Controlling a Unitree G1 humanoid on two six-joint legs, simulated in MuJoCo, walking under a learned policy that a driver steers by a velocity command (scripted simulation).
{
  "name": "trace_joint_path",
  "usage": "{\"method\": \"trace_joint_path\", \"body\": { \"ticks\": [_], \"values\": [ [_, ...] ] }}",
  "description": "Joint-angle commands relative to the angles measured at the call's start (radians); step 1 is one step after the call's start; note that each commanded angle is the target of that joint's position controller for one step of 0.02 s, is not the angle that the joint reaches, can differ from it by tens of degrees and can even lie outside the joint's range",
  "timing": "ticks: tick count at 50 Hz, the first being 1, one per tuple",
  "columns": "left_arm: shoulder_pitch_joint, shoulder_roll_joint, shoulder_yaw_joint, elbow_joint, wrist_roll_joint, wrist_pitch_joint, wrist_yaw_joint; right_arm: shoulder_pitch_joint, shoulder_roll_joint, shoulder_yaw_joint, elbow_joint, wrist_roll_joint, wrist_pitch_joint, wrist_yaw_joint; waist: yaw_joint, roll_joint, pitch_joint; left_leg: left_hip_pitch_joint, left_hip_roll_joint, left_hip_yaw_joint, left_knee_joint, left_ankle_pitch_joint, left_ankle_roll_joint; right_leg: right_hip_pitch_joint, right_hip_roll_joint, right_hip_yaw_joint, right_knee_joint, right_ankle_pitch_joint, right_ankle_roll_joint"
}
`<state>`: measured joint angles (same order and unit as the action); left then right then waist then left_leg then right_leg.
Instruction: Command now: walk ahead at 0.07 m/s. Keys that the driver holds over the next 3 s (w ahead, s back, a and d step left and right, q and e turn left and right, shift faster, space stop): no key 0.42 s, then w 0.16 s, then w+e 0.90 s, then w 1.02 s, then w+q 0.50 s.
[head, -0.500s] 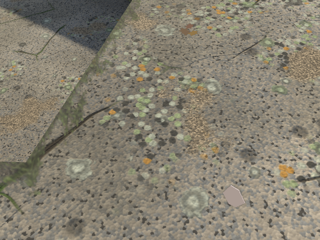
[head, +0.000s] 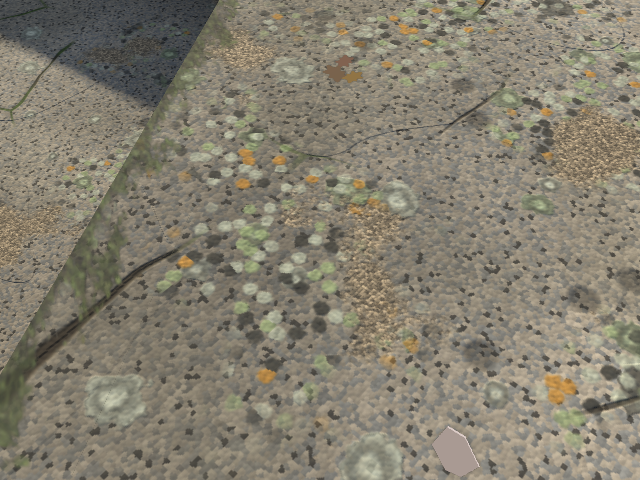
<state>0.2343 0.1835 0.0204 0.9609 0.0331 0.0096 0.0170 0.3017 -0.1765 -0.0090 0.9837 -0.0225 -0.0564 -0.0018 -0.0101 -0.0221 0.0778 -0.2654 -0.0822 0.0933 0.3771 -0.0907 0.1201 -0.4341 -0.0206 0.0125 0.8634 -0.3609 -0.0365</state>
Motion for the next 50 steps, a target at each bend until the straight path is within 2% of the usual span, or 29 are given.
{"method": "trace_joint_path", "body": {
  "ticks": [1,4,6,7,8,9,10,13,16,21,22,24,25,27,29,30,31,33,34,36,37,38,39,40,41,43,45,47,50],
  "values": [
    [0.125,0.052,0.007,0.025,-0.002,0.020,0.006,0.012,-0.126,-0.022,-0.031,0.000,0.008,-0.006,0.024,0.125,-0.074,-0.116,0.269,-0.246,-0.207,-0.177,0.100,0.188,0.012,-0.028,-0.089,0.023,0.001],
    [0.108,0.031,-0.002,0.044,-0.008,0.013,0.009,0.017,-0.115,-0.018,-0.017,0.005,0.027,-0.015,0.020,0.090,-0.037,-0.138,0.280,-0.285,-0.197,-0.308,0.091,0.233,0.020,-0.035,-0.212,0.036,-0.003],
    [0.133,0.013,-0.011,0.069,-0.007,0.000,0.017,0.020,-0.098,-0.010,-0.008,0.012,0.034,-0.022,0.032,0.056,-0.016,-0.167,0.258,-0.285,-0.163,-0.365,0.046,0.320,0.019,-0.026,-0.397,0.088,-0.017],
    [0.150,0.027,-0.012,0.075,-0.002,-0.010,0.021,0.042,-0.085,-0.006,0.000,0.011,0.033,-0.022,0.029,0.028,-0.006,-0.176,0.241,-0.286,-0.144,-0.368,0.008,0.351,-0.032,0.038,-0.482,0.119,-0.024],
    [0.143,0.074,-0.008,0.072,0.000,-0.021,0.025,0.082,-0.060,-0.002,0.004,0.021,0.032,-0.019,-0.006,-0.034,0.002,-0.174,0.183,-0.241,-0.103,-0.316,-0.030,0.331,-0.116,0.153,-0.531,0.095,-0.046],
    [0.105,0.060,-0.013,0.082,-0.017,-0.028,0.022,0.082,-0.037,0.001,0.017,0.030,0.034,-0.016,-0.028,-0.108,0.036,-0.062,0.110,-0.148,-0.058,-0.195,-0.048,0.171,-0.139,0.183,-0.587,0.030,-0.062],
    [0.088,0.026,-0.023,0.082,-0.020,-0.038,0.018,0.080,-0.040,0.001,0.033,0.020,0.035,-0.015,-0.032,-0.095,0.018,0.065,0.114,-0.144,-0.024,-0.116,-0.053,0.099,-0.136,0.183,-0.623,-0.002,-0.052],
    [0.084,0.033,-0.021,0.095,-0.031,-0.047,0.022,0.090,-0.058,-0.001,0.060,0.009,0.034,-0.016,-0.033,-0.041,-0.003,0.120,0.145,-0.169,-0.028,-0.063,-0.045,0.127,-0.082,0.114,-0.596,0.089,-0.025],
    [0.124,0.019,-0.021,0.117,-0.028,-0.043,0.022,0.080,-0.040,0.006,0.080,0.013,0.028,-0.022,-0.012,0.011,-0.011,0.071,0.155,-0.178,-0.050,-0.071,-0.044,0.205,-0.069,0.088,-0.555,0.165,-0.031],
    [0.145,0.011,-0.023,0.142,-0.025,-0.037,0.023,0.072,-0.023,0.011,0.107,0.015,0.029,-0.030,-0.002,0.026,-0.007,0.073,0.159,-0.180,-0.056,-0.058,-0.046,0.221,-0.067,0.080,-0.544,0.184,-0.033],
    [0.161,0.012,-0.022,0.150,-0.023,-0.037,0.023,0.080,-0.024,0.010,0.114,0.014,0.030,-0.031,0.001,0.027,-0.024,0.077,0.148,-0.174,-0.051,-0.130,-0.042,0.227,-0.056,0.074,-0.544,0.111,-0.037],
    [0.177,0.041,-0.007,0.150,-0.018,-0.031,0.019,0.083,-0.052,-0.005,0.112,0.012,0.037,-0.028,0.006,0.017,0.003,0.019,0.114,-0.162,-0.011,-0.395,-0.015,0.193,-0.033,0.079,-0.523,-0.150,-0.068],
    [0.180,0.049,-0.002,0.143,-0.014,-0.028,0.016,0.078,-0.058,-0.010,0.105,0.009,0.040,-0.023,0.009,0.012,0.045,-0.037,0.110,-0.170,-0.001,-0.506,-0.002,0.162,-0.041,0.105,-0.531,-0.271,-0.087],
    [0.219,0.051,0.004,0.141,-0.017,-0.031,0.012,0.046,-0.034,-0.009,0.081,0.007,0.034,-0.014,0.031,-0.019,0.106,-0.150,0.098,-0.169,0.063,-0.539,0.005,0.175,-0.092,0.197,-0.574,-0.377,-0.127],
    [0.282,0.089,0.024,0.160,-0.016,-0.040,0.013,-0.014,0.002,-0.004,0.047,-0.006,0.016,-0.002,0.061,-0.115,0.101,-0.253,0.053,-0.058,0.244,-0.343,-0.019,0.290,-0.224,0.372,-0.693,-0.403,-0.191],
    [0.282,0.102,0.032,0.161,-0.015,-0.044,0.013,-0.040,-0.016,-0.010,0.031,-0.016,0.006,0.002,0.064,-0.114,0.108,-0.277,0.075,-0.039,0.303,-0.281,-0.023,0.300,-0.277,0.432,-0.723,-0.366,-0.223],
    [0.278,0.102,0.036,0.158,-0.014,-0.047,0.010,-0.054,-0.039,-0.018,0.018,-0.015,-0.004,0.006,0.059,-0.089,0.101,-0.283,0.091,-0.050,0.328,-0.289,-0.025,0.298,-0.289,0.451,-0.727,-0.322,-0.236],
    [0.246,0.103,0.040,0.148,-0.015,-0.054,0.004,-0.040,-0.046,-0.026,0.004,-0.005,-0.019,0.012,0.025,-0.071,0.091,-0.226,0.100,-0.055,0.291,-0.316,-0.030,0.268,-0.262,0.415,-0.695,-0.234,-0.224],
    [0.213,0.102,0.041,0.137,-0.021,-0.056,0.003,-0.012,-0.034,-0.027,0.008,0.003,-0.026,0.014,-0.003,-0.060,0.088,-0.135,0.086,-0.038,0.218,-0.293,-0.035,0.216,-0.222,0.365,-0.669,-0.195,-0.203],
    [0.132,0.098,0.045,0.105,-0.027,-0.060,0.002,0.152,-0.024,-0.036,0.063,0.015,-0.035,0.008,-0.085,-0.022,0.058,0.208,0.047,-0.023,0.073,-0.204,-0.046,0.002,-0.116,0.255,-0.554,-0.115,-0.147],
    [0.083,0.064,0.037,0.074,-0.027,-0.072,-0.001,0.267,-0.078,-0.053,0.086,0.006,-0.041,-0.004,-0.138,0.076,0.023,0.402,0.165,-0.173,-0.024,-0.290,-0.034,-0.155,-0.036,0.165,-0.381,-0.086,-0.105],
    [0.060,-0.020,0.018,0.029,-0.036,-0.084,-0.012,0.371,-0.195,-0.083,0.094,-0.001,-0.040,-0.016,-0.166,0.314,-0.039,0.529,0.400,-0.533,-0.218,-0.565,0.037,-0.316,0.098,-0.022,-0.047,-0.102,-0.057],
    [0.023,0.070,0.038,0.005,-0.001,-0.081,-0.017,0.360,-0.181,-0.084,0.099,-0.005,-0.026,-0.025,-0.138,0.230,0.009,0.431,0.508,-0.646,-0.241,-0.571,0.093,-0.369,0.045,-0.019,0.152,-0.157,-0.068],
    [0.016,0.070,0.043,0.010,0.009,-0.079,-0.027,0.264,-0.124,-0.067,0.066,-0.008,-0.024,-0.024,-0.081,0.078,0.061,0.340,0.481,-0.574,-0.241,-0.528,0.085,-0.361,-0.007,0.030,0.228,-0.071,-0.080],
    [0.039,0.031,0.038,0.020,0.003,-0.078,-0.036,0.194,-0.108,-0.061,0.045,-0.002,-0.030,-0.022,-0.042,0.043,0.077,0.285,0.443,-0.476,-0.255,-0.440,0.060,-0.336,-0.026,0.048,0.240,0.008,-0.077],
    [0.049,0.020,0.042,0.021,0.002,-0.069,-0.048,0.147,-0.080,-0.048,0.031,0.004,-0.045,-0.026,-0.005,0.048,0.063,0.264,0.378,-0.298,-0.266,-0.231,0.013,-0.306,-0.042,0.031,0.236,0.113,-0.065],
    [0.031,0.015,0.045,0.008,0.001,-0.057,-0.053,0.188,-0.068,-0.040,0.049,0.005,-0.054,-0.029,-0.001,0.073,0.030,0.297,0.341,-0.171,-0.230,0.036,-0.011,-0.322,-0.032,-0.002,0.257,0.174,-0.057],
    [-0.032,0.009,0.044,-0.023,-0.004,-0.047,-0.055,0.224,-0.058,-0.032,0.065,0.005,-0.058,-0.031,-0.001,0.088,0.025,0.310,0.321,-0.077,-0.205,0.253,-0.026,-0.352,-0.025,-0.034,0.246,0.212,-0.049],
    [-0.170,-0.005,0.030,-0.084,-0.008,-0.044,-0.063,0.221,-0.049,-0.021,0.068,0.002,-0.060,-0.033,-0.010,0.102,0.059,0.243,0.281,0.026,-0.209,0.366,-0.040,-0.304,-0.006,-0.096,0.064,0.297,-0.042]
  ]
}}
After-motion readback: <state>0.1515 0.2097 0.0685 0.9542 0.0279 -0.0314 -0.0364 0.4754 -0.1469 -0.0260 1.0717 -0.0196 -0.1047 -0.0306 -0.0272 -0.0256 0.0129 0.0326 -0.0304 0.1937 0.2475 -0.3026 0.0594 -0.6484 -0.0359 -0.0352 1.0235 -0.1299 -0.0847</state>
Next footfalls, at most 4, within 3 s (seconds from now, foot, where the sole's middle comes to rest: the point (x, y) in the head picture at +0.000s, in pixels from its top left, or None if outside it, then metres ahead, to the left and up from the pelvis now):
0.14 right None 0.07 -0.12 -0.77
1.20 right None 0.45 -0.10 -0.77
1.76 left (372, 334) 0.81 -0.12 -0.77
2.30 right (492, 287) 0.95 -0.43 -0.77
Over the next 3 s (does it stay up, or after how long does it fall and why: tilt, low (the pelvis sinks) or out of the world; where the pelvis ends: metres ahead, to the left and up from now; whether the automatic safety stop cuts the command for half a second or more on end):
stays up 1.19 -0.44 -0.01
